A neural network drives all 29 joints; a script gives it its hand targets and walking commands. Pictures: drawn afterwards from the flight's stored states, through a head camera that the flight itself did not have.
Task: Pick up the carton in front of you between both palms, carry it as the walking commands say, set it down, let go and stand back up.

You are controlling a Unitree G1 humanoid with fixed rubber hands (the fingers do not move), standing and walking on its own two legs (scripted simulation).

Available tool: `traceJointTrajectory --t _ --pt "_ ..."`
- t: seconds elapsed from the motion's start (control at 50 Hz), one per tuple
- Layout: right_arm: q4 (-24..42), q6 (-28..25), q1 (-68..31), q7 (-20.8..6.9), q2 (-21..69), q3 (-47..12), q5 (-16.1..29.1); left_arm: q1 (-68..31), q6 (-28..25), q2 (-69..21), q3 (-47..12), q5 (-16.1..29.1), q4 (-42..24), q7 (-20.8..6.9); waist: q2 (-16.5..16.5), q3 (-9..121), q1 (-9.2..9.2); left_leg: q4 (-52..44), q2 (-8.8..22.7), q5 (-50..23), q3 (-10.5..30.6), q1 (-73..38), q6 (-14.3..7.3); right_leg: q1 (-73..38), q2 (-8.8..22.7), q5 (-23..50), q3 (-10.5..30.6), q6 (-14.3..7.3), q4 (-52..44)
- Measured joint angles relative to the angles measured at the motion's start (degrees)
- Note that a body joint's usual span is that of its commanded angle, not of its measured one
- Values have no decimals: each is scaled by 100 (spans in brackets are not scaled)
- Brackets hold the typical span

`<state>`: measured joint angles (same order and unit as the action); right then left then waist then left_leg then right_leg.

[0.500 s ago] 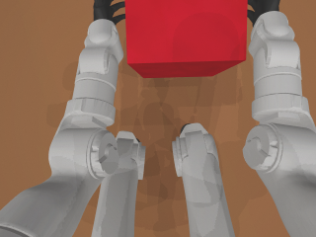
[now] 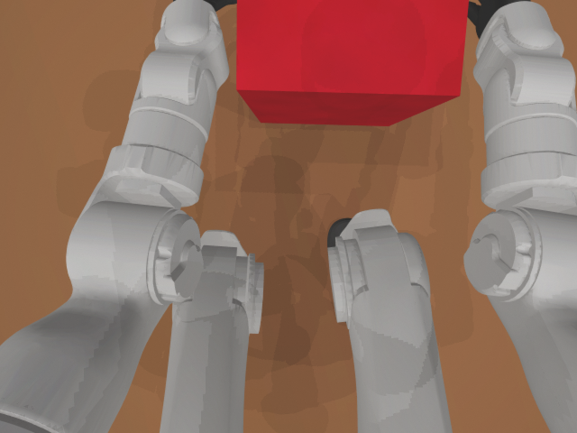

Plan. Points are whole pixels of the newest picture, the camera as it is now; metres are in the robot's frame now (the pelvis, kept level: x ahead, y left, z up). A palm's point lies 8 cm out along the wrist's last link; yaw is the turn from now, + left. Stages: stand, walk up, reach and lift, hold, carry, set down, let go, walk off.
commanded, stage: set down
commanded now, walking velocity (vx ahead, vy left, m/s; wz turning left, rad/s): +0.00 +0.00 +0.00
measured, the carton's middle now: (336, 30) +0.53 -0.12 -0.26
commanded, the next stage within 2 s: none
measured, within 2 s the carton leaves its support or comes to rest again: rests again in 0.80 s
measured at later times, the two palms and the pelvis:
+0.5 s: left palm (195, 2) +0.55 +0.03 -0.17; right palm (502, 13) +0.50 -0.27 -0.17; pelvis -0.01 +0.00 -0.01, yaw -1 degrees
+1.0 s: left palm (178, 32) +0.54 +0.07 -0.23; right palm (489, 43) +0.48 -0.29 -0.23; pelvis -0.01 +0.00 -0.02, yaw -1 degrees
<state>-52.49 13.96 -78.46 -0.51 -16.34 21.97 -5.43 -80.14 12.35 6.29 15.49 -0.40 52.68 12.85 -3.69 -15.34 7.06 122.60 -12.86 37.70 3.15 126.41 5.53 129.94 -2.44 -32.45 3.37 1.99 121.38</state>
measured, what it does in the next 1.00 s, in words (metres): stands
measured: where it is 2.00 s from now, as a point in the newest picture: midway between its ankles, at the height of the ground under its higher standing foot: (289, 302)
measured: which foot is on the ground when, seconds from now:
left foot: down 0.00-1.00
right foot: down 0.00-1.00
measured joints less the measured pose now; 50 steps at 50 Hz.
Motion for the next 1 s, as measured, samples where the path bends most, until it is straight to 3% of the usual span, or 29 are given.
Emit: traceJointTrajectory --t 0.16,0.54,0.7,0.86,0.94,1.0 --pt "-190 -42 -168 -161 -125 38 -41 -263 -33 56 74 -89 217 -84 -80 -305 3 107 19 -89 -42 -64 -67 -121 57 65 -19 28 63" --pt "-404 -110 -520 -729 -250 477 -421 -618 -178 130 552 -563 436 -716 -11 -706 -30 248 150 -122 -99 -162 -131 -210 131 123 -83 -53 183" --pt "-482 -209 -639 -819 -327 687 -535 -745 -259 124 683 -687 447 -899 19 -862 -92 335 208 -65 -110 -207 -141 -243 151 85 -115 -79 260" --pt "-1077 -569 -625 -655 -434 487 -434 -673 -398 317 205 -521 739 -856 87 -1109 -114 430 270 31 -124 -289 -128 -302 177 9 -144 -99 355" --pt "-1415 -995 -562 -174 -650 61 258 -588 -567 640 -442 179 852 -559 91 -1397 -155 492 360 61 -140 -346 -144 -357 245 -14 -209 -156 410" --pt "-1487 -1181 -588 8 -909 -318 797 -538 -628 936 -948 784 783 -446 65 -1465 -149 580 475 37 -208 -271 -213 -293 355 -15 -270 -239 508"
